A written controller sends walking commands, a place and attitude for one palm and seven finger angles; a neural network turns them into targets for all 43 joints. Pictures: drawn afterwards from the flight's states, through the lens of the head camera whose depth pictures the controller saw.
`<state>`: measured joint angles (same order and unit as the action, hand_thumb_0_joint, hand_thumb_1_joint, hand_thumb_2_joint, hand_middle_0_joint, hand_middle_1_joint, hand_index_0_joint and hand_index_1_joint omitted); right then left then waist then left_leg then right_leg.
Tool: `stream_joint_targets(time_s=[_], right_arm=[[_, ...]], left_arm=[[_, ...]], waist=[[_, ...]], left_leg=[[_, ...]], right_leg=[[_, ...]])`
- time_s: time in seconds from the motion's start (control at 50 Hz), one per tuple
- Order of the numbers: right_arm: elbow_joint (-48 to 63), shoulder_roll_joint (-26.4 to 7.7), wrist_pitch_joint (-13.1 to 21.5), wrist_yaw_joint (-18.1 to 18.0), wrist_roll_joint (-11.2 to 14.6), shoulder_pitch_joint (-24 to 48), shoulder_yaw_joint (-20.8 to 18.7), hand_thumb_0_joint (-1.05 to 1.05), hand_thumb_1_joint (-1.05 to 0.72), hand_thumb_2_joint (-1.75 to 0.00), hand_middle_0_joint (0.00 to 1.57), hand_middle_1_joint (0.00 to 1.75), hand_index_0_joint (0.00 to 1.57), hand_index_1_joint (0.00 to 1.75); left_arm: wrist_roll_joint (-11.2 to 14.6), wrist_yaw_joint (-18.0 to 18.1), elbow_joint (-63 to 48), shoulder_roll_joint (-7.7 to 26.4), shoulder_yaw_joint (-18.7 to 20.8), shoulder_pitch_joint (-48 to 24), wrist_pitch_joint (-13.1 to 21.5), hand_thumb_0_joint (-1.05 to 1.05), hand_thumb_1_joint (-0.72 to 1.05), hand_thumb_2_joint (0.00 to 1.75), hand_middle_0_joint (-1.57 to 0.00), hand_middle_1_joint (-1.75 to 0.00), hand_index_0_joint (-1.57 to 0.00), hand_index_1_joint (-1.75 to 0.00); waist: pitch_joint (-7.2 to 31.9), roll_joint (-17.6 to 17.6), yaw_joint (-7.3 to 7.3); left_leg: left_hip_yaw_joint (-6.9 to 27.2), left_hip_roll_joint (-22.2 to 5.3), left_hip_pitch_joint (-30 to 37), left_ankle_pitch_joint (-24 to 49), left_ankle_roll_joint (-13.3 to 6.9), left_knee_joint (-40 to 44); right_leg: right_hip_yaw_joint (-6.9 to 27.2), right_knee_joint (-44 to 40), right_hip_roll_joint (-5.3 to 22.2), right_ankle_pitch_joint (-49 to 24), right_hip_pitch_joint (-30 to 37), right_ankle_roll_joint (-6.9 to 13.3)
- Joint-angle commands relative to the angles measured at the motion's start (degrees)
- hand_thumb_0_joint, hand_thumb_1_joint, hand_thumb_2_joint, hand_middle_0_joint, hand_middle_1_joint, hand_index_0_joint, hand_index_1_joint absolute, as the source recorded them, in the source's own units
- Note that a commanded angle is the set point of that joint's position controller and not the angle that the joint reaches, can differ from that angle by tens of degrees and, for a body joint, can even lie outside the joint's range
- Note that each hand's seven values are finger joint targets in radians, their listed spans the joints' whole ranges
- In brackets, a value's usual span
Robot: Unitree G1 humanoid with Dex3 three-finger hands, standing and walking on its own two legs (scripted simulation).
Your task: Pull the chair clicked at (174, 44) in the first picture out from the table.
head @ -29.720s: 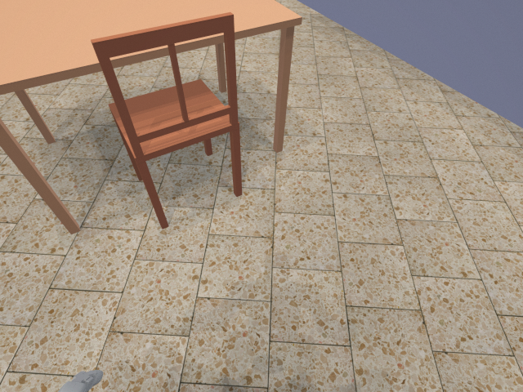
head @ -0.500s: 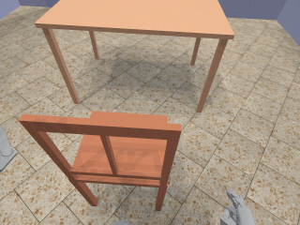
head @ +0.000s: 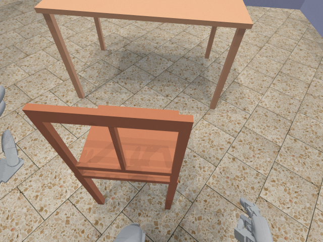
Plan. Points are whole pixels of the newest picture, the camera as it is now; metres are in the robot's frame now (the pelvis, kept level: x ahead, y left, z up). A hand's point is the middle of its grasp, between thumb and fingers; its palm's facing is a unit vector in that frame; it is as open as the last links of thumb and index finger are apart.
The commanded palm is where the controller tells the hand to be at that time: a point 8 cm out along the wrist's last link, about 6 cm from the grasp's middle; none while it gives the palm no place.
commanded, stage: step back with the hand held close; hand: left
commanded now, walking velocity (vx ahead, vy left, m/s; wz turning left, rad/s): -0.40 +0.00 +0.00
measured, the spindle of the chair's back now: (118, 149) +0.38 +0.18 -0.08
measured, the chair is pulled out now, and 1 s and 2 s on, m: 0.64 0.64 0.64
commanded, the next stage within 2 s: stop stepping back and stand still in 0.12 s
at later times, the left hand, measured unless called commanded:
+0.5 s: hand (0, 214) +0.13 +0.24 +0.17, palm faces +0.39 -0.79 -0.48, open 7.4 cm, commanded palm +0.07 +0.28 +0.19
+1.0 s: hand out of the picture +0.13 +0.25 +0.17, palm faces +0.40 -0.80 -0.44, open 7.4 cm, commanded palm none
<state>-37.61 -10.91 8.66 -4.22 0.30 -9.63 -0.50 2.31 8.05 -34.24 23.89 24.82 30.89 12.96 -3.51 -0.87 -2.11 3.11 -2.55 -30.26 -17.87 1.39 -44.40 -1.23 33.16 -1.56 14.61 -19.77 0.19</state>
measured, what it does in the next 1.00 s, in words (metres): steps on the spot: left foot, then right foot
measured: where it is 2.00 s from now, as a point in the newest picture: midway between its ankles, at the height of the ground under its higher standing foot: outside the picture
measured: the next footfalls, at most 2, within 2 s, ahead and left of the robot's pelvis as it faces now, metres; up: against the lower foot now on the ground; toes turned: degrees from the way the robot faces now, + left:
left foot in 0.12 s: -0.02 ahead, +0.11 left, +0.00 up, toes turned -3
right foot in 0.36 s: -0.02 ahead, -0.14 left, +0.00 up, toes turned -5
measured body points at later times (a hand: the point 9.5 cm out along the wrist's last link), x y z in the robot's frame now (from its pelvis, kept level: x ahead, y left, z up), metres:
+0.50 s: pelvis -0.08 -0.01 +0.01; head -0.07 -0.01 +0.46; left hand +0.10 +0.28 +0.20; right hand +0.07 -0.26 -0.08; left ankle -0.05 +0.11 -0.72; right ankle -0.06 -0.14 -0.72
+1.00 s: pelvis -0.08 -0.01 +0.02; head -0.07 +0.00 +0.47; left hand +0.10 +0.29 +0.19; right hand +0.07 -0.24 -0.07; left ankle -0.06 +0.11 -0.72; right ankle -0.06 -0.14 -0.72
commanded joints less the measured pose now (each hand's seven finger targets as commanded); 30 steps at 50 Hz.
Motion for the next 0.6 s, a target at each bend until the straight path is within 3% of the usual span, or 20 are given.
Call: stream_joint_targets(time_s=[0.0, 0.04, 0.06, 0.08, 0.1, 0.12, 0.14, 0.16, 0.18, 0.22, 0.28, 0.3, 0.34, 0.36, 0.38, 0.42, 0.5, 0.54, 0.56, 0.58], right_arm=[[8.9, -4.2, 0.2, -0.6, -0.5, 5.3, -2.0, 0.00, -0.90, -0.90, 0.20, 0.30, 0.20, 0.30], [8.8, -4.9, -0.5, -1.6, -0.3, 5.1, -1.5, 0.00, -0.90, -0.90, 0.20, 0.30, 0.20, 0.30], [8.3, -6.1, -0.7, -2.1, 0.0, 5.6, -2.6, 0.00, -0.90, -0.90, 0.20, 0.30, 0.20, 0.30], [9.1, -6.9, -0.4, -1.9, -0.3, 4.6, -2.9, 0.00, -0.90, -0.90, 0.20, 0.30, 0.20, 0.30], [9.5, -7.6, 0.0, -1.2, 0.0, 3.6, -4.1, 0.00, -0.90, -0.90, 0.20, 0.30, 0.20, 0.30], [9.3, -7.1, 0.8, -0.6, 0.0, 3.4, -4.7, 0.00, -0.90, -0.90, 0.20, 0.30, 0.20, 0.30], [9.4, -6.7, 1.9, -0.4, -1.4, 3.7, -4.2, 0.00, -0.90, -0.90, 0.20, 0.30, 0.20, 0.30], [8.4, -6.9, 2.5, -0.3, -1.7, 3.7, -4.2, 0.00, -0.90, -0.90, 0.20, 0.30, 0.20, 0.30], [8.0, -7.1, 2.7, 0.1, -1.5, 2.3, -4.2, 0.00, -0.90, -0.90, 0.20, 0.30, 0.20, 0.30], [7.9, -7.7, 2.7, 0.9, -0.4, 1.4, -4.6, 0.00, -0.90, -0.90, 0.20, 0.30, 0.20, 0.30], [9.1, -7.8, 1.7, 0.5, 0.7, 2.0, -3.3, 0.00, -0.90, -0.90, 0.20, 0.30, 0.20, 0.30], [9.0, -7.8, 1.6, 0.2, 0.9, 2.0, -2.7, 0.00, -0.90, -0.90, 0.20, 0.30, 0.20, 0.30], [8.7, -7.0, 1.4, -0.6, 0.9, 1.6, -1.8, 0.00, -0.90, -0.90, 0.20, 0.30, 0.20, 0.30], [8.6, -7.4, 1.1, -0.8, 1.4, -0.3, -2.5, 0.00, -0.90, -0.90, 0.20, 0.30, 0.20, 0.30], [8.6, -8.0, 0.6, -1.1, 1.4, 0.5, -2.8, 0.00, -0.90, -0.90, 0.20, 0.30, 0.20, 0.30], [8.2, -7.7, 0.1, -1.1, 0.8, 1.2, -2.0, 0.00, -0.90, -0.90, 0.20, 0.30, 0.20, 0.30], [9.2, -8.3, 0.7, -1.3, 0.6, 1.4, -2.0, 0.00, -0.90, -0.90, 0.20, 0.30, 0.20, 0.30], [9.6, -8.2, 1.1, -1.1, 0.5, 1.7, -1.9, 0.00, -0.90, -0.90, 0.20, 0.30, 0.20, 0.30], [10.0, -8.2, 1.4, -1.2, 0.7, 2.0, -1.9, 0.00, -0.90, -0.90, 0.20, 0.30, 0.20, 0.30], [10.2, -8.0, 1.9, -1.2, 0.7, 1.9, -1.7, 0.00, -0.90, -0.90, 0.20, 0.30, 0.20, 0.30]], left_arm=[[0.2, 2.5, -8.7, 12.3, 10.0, -1.5, 1.2, 0.00, 0.90, 0.90, -0.20, -0.30, -0.20, -0.30], [-0.4, 2.7, -7.6, 11.7, 10.1, 0.3, 1.3, 0.00, 0.90, 0.90, -0.20, -0.30, -0.20, -0.30], [-0.4, 2.9, -6.9, 13.1, 11.2, 1.4, 1.7, 0.00, 0.90, 0.90, -0.20, -0.30, -0.20, -0.30], [-0.3, 2.3, -9.4, 10.1, 8.6, 2.5, 2.6, 0.00, 0.90, 0.90, -0.20, -0.30, -0.20, -0.30], [-0.5, 1.8, -11.3, 11.4, 9.5, 2.5, 3.1, 0.00, 0.90, 0.90, -0.20, -0.30, -0.20, -0.30], [-0.3, 1.6, -8.9, 10.4, 9.2, 5.2, 3.1, 0.00, 0.90, 0.90, -0.20, -0.30, -0.20, -0.30], [0.2, 1.2, -12.6, 11.5, 9.7, 4.7, 3.2, 0.00, 0.90, 0.90, -0.20, -0.30, -0.20, -0.30], [0.5, 1.4, -15.3, 12.5, 10.2, 3.1, 3.2, 0.00, 0.90, 0.90, -0.20, -0.30, -0.20, -0.30], [0.3, 1.5, -17.6, 10.4, 8.2, 2.0, 3.4, 0.00, 0.90, 0.90, -0.20, -0.30, -0.20, -0.30], [0.3, 1.4, -16.5, 9.6, 7.7, 4.5, 2.8, 0.00, 0.90, 0.90, -0.20, -0.30, -0.20, -0.30], [1.0, 1.4, -12.1, 10.7, 9.1, 6.7, 0.9, 0.00, 0.90, 0.90, -0.20, -0.30, -0.20, -0.30], [1.0, 1.5, -10.2, 11.4, 9.5, 5.5, 0.7, 0.00, 0.90, 0.90, -0.20, -0.30, -0.20, -0.30], [1.4, 1.8, -5.4, 12.9, 10.4, 2.2, 0.4, 0.00, 0.90, 0.90, -0.20, -0.30, -0.20, -0.30], [1.5, 1.6, -5.1, 11.7, 8.4, 0.9, -0.5, 0.00, 0.90, 0.90, -0.20, -0.30, -0.20, -0.30], [1.6, 1.8, -3.9, 11.3, 7.5, 1.2, -1.4, 0.00, 0.90, 0.90, -0.20, -0.30, -0.20, -0.30], [1.1, 2.3, -3.9, 11.2, 6.6, -0.1, -1.7, 0.00, 0.90, 0.90, -0.20, -0.30, -0.20, -0.30], [0.1, 2.0, -3.9, 11.0, 6.1, -1.0, -0.7, 0.00, 0.90, 0.90, -0.20, -0.30, -0.20, -0.30], [-0.5, 1.7, -5.7, 10.8, 5.7, -0.7, 0.2, 0.00, 0.90, 0.90, -0.20, -0.30, -0.20, -0.30], [-1.1, 1.6, -7.0, 11.5, 5.8, -2.2, 0.5, 0.00, 0.90, 0.90, -0.20, -0.30, -0.20, -0.30], [-1.7, 1.8, -8.0, 11.1, 5.8, -2.9, 1.0, 0.00, 0.90, 0.90, -0.20, -0.30, -0.20, -0.30]], waist=[[8.9, 9.5, 2.43], [8.9, 8.2, 2.87], [9.2, 4.7, 2.84], [11.6, -3.6, 2.07], [14.6, -9.6, 1.90], [15.9, -9.2, 1.46], [16.5, -17.3, 1.85], [16.6, -19.0, 2.07], [15.4, -16.2, 2.37], [15.2, -12.8, 1.67], [12.3, -10.4, 1.95], [11.1, -7.8, 2.08], [9.0, 1.2, 3.61], [9.5, 7.5, 3.84], [9.1, 8.8, 3.88], [8.3, 7.6, 4.12], [3.8, 6.4, 3.40], [3.1, -3.7, 3.20], [0.8, -9.1, 3.20], [1.3, -11.3, 2.96]], left_leg=[[1.3, 1.1, 6.9, -9.1, -0.1, -7.7], [-0.6, 1.2, 8.8, -2.1, -0.8, 12.3], [-0.5, -0.9, 11.5, 10.2, -1.7, 22.5], [6.2, -8.1, 13.3, 26.1, -4.4, 26.4], [7.7, -13.7, 18.6, 40.2, -6.4, 23.7], [7.5, -15.5, 23.3, 51.4, -7.8, 20.9], [10.7, -17.4, 20.1, 50.9, -9.3, 22.3], [10.0, -17.5, 20.4, 51.6, -10.1, 21.3], [8.2, -16.7, 21.8, 55.0, -9.7, 19.4], [6.1, -14.4, 25.0, 49.7, -7.6, 18.6], [4.3, -11.2, 18.6, 23.2, -5.2, 18.3], [3.3, -9.3, 15.2, 12.5, -4.1, 18.1], [-0.9, -3.7, 11.7, -4.6, -1.6, 15.2], [-2.1, -0.5, 13.9, -6.8, -0.6, 10.4], [-1.9, 0.7, 16.8, -5.4, -0.7, 5.3], [-1.4, 1.4, 17.6, -3.4, -1.6, 3.1], [1.6, -0.2, 13.7, -3.6, -3.6, 18.8], [4.7, -1.8, 11.9, -8.6, -4.3, 24.4], [6.3, -2.7, 8.2, -12.8, -4.9, 28.3], [7.5, -3.6, 4.9, -16.1, -5.4, 30.6]], right_leg=[[13.0, -13.4, 20.1, -21.6, -1.6, 10.1], [7.6, -7.1, 14.9, -28.0, 4.7, 5.4], [5.8, -2.4, 11.7, -27.2, 6.2, 2.6], [2.7, 2.9, 6.4, -19.8, 6.6, -0.4], [2.3, 8.6, 4.6, -3.8, 2.3, -1.0], [2.0, 12.1, 3.2, 6.4, -2.3, -0.6], [2.2, 16.9, 3.4, 12.2, -2.7, -1.1], [3.8, 18.7, 3.7, 13.0, -2.4, -1.0], [3.2, 15.7, 3.4, 11.3, -3.1, -0.6], [0.5, 6.7, 3.4, 6.0, -1.3, -0.3], [-1.4, -9.2, 4.1, -0.6, 7.9, -0.8], [-1.9, -13.9, 4.5, -4.8, 11.4, -1.1], [4.4, -16.0, 9.7, -8.1, 10.2, 1.0], [8.5, -17.4, 11.8, -0.4, 5.0, 2.7], [11.3, -20.1, 14.0, 8.6, -0.8, 4.1], [10.4, -20.6, 15.6, 12.2, -3.3, 4.9], [6.9, -17.8, 11.5, 10.9, 2.2, 2.4], [5.0, -16.2, 8.6, 13.4, 3.3, 1.1], [3.2, -14.5, 6.8, 13.4, 4.5, 0.4], [1.8, -11.8, 5.4, 10.9, 8.4, 0.0]])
